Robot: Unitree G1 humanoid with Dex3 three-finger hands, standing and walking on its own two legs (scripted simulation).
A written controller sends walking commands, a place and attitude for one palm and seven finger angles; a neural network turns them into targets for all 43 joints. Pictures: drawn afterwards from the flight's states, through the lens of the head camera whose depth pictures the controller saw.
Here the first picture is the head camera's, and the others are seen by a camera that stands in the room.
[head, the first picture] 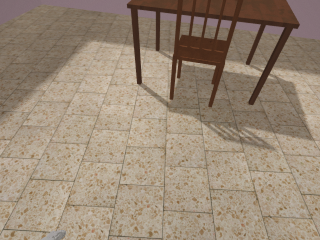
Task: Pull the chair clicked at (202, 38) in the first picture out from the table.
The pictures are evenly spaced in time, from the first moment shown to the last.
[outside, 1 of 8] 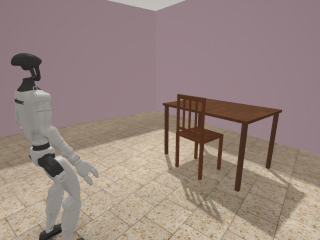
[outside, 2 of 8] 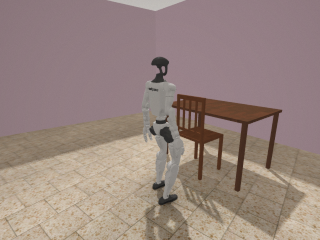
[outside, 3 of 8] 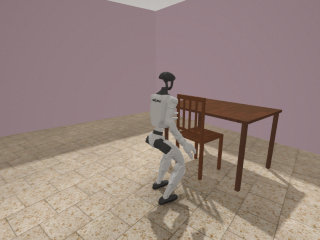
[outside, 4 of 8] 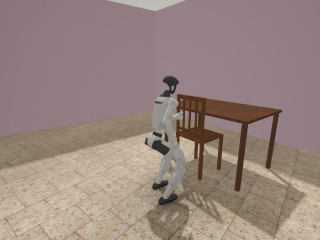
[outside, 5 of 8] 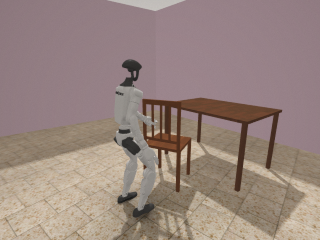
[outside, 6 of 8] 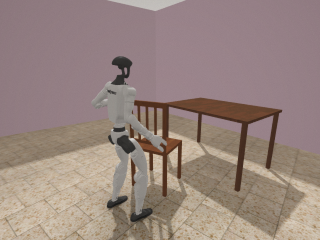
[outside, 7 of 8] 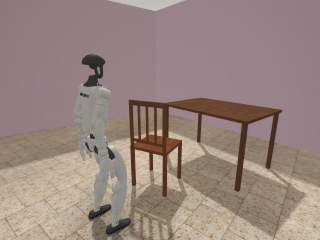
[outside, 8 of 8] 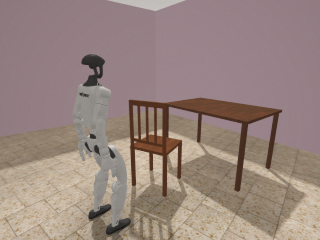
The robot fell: no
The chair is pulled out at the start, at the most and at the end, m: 0.00 0.60 0.58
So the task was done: yes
